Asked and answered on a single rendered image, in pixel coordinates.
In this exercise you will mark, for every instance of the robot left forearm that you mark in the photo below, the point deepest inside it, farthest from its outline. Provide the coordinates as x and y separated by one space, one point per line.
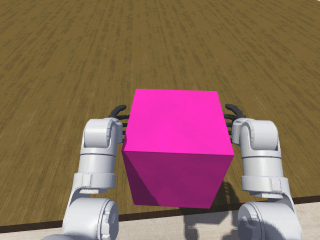
97 161

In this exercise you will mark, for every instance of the robot left hand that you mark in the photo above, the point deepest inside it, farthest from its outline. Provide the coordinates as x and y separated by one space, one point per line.
120 117

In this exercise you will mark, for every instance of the carton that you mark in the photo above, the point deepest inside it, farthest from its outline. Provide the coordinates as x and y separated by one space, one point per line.
176 148

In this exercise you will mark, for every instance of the robot right hand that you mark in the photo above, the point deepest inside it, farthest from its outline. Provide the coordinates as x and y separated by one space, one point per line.
235 110

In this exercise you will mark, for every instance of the robot left upper arm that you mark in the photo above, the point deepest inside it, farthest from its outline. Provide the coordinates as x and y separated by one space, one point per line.
90 219

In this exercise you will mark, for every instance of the robot right forearm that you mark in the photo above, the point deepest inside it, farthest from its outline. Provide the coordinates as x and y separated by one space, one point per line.
261 161

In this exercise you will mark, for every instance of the robot right upper arm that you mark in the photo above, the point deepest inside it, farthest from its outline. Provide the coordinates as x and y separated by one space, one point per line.
267 221

